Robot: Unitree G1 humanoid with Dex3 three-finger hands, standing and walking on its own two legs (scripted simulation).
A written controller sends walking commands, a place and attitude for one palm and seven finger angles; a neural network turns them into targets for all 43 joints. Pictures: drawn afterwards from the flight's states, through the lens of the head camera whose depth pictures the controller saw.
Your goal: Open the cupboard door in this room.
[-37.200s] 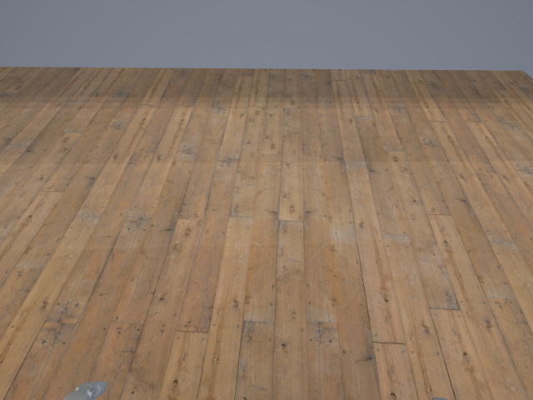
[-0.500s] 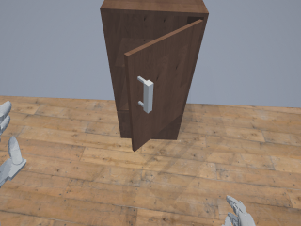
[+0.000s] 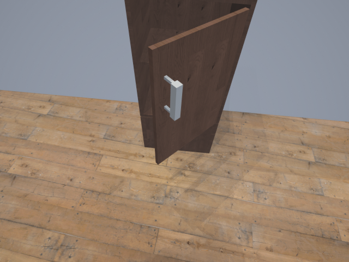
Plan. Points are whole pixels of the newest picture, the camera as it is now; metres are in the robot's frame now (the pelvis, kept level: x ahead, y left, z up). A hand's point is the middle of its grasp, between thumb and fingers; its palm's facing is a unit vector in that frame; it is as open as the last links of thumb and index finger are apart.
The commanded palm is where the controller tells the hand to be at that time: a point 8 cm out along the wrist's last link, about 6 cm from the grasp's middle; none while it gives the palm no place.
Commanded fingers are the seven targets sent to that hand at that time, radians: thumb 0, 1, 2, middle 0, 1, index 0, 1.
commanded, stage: let the arm hang, fingers relaxed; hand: left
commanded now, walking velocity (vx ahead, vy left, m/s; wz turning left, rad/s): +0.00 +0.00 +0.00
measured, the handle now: (171, 98) +0.57 +0.05 +0.01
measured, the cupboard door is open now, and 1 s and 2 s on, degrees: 46 46 46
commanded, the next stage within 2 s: look to check the result in 0.64 s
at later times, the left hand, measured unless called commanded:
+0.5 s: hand out of the picture +0.06 +0.19 -0.16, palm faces +0.02 -0.98 -0.22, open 7.4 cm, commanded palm none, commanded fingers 0.00 0.90 0.90 -0.20 -0.30 -0.20 -0.30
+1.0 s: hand out of the picture +0.05 +0.18 -0.16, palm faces +0.02 -0.98 -0.22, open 7.4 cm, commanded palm none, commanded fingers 0.00 0.90 0.90 -0.20 -0.30 -0.20 -0.30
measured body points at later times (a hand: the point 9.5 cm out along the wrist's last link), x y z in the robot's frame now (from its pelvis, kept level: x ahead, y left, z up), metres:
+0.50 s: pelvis +0.02 +0.00 +0.01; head +0.03 -0.01 +0.46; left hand +0.06 +0.24 -0.14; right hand +0.02 -0.22 -0.16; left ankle +0.03 +0.13 -0.73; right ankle +0.06 -0.10 -0.73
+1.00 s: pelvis +0.04 +0.00 +0.01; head +0.06 -0.01 +0.46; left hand +0.05 +0.23 -0.15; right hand +0.03 -0.22 -0.16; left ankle +0.03 +0.13 -0.73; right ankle +0.06 -0.10 -0.73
